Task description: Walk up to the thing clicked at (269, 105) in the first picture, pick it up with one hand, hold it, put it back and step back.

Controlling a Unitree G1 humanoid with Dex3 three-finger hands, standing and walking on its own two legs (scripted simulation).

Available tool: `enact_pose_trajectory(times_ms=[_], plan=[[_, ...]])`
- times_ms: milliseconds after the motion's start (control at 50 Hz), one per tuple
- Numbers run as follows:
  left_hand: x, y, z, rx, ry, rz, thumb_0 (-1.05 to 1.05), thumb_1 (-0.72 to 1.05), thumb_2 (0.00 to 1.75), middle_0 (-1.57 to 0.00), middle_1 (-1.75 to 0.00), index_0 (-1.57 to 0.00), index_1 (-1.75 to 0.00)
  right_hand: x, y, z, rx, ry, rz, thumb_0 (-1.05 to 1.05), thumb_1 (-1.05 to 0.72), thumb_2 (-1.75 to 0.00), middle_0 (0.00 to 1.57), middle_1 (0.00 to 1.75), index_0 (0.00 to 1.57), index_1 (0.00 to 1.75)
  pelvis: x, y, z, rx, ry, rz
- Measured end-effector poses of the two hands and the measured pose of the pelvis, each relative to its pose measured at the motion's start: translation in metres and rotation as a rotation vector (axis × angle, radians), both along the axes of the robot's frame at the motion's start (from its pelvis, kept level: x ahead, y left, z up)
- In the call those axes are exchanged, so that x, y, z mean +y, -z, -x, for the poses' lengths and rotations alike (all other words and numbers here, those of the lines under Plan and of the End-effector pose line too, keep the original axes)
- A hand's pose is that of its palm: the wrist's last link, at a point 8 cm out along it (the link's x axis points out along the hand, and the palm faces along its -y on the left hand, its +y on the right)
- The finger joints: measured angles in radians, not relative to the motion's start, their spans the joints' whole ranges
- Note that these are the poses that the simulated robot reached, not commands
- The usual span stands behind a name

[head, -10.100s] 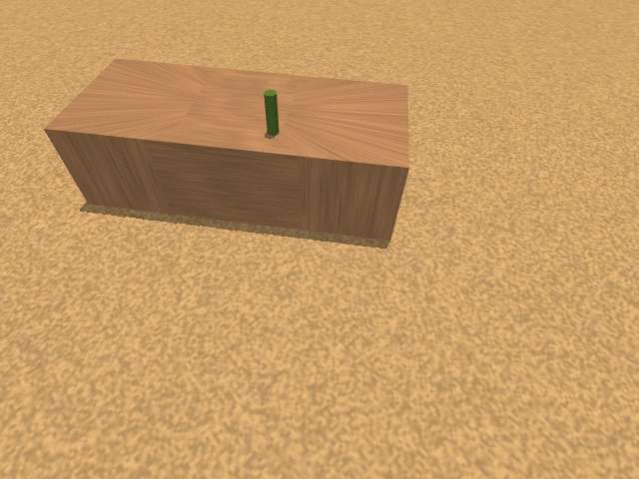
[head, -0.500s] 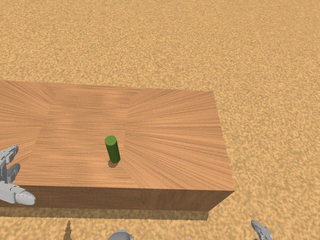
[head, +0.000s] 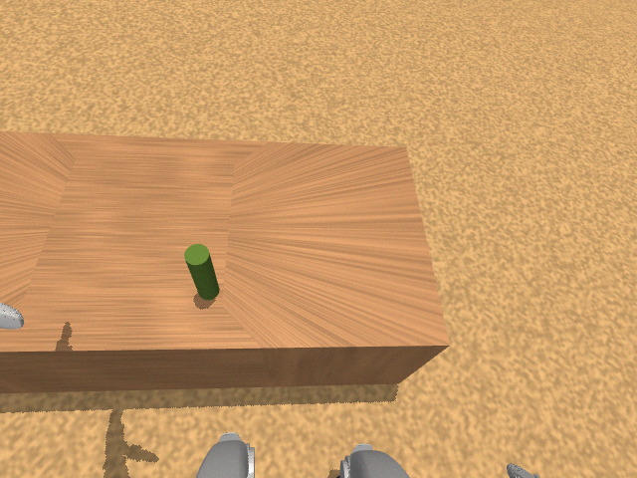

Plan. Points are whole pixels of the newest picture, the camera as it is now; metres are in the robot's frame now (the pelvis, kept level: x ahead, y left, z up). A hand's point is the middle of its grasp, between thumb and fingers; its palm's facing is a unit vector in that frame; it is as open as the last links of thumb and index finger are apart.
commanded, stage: go down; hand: left
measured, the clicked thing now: (203, 274) +0.48 +0.19 -0.25
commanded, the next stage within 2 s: approach in 0.18 s
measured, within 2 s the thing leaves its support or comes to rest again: neither
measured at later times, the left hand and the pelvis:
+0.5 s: hand (12, 261) +0.37 +0.36 +0.00, palm faces +0.14 -0.99 -0.05, open 17.6 cm; pelvis +0.01 +0.01 -0.01, yaw +0 degrees
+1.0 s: hand (133, 299) +0.42 +0.30 -0.23, palm faces +0.07 -1.00 +0.03, open 17.6 cm; pelvis -0.06 +0.00 -0.24, yaw -4 degrees
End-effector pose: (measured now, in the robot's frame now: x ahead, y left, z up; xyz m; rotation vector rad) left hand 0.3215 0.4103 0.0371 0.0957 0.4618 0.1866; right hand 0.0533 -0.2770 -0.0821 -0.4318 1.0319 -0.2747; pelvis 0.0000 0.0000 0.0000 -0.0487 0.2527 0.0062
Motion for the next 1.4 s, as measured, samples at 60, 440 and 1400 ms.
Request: enact_pose_trajectory(times_ms=[60,440,1400], plan=[[0.002,-0.003,-0.005,-0.016,0.002,0.0,-0.01,-0.48,0.03,-0.08,-0.01,-0.06,-0.02,-0.001,-0.001,0.001,0.011,0.006,0.006,0.01,-0.88,-0.89,0.21,0.3,0.21,0.3,0.0,0.0,-0.002,0.007,0.0,0.002],[0.007,0.006,-0.02,-0.084,0.012,0.044,-0.01,-0.55,0.01,-0.1,-0.01,-0.07,-0.03,0.008,0.002,-0.024,-0.001,-0.021,0.009,0.0,-0.89,-0.89,0.2,0.3,0.21,0.3,0.007,0.004,-0.009,0.037,-0.001,0.013],[-0.1,0.318,-0.085,-0.485,0.105,0.04,-0.02,-0.61,0.0,-0.09,-0.08,-0.11,-0.05,0.003,0.348,0.082,0.31,-0.073,-0.133,0.0,-0.89,-0.89,0.2,0.31,0.21,0.3,-0.01,0.321,0.087,0.302,0.074,0.013]])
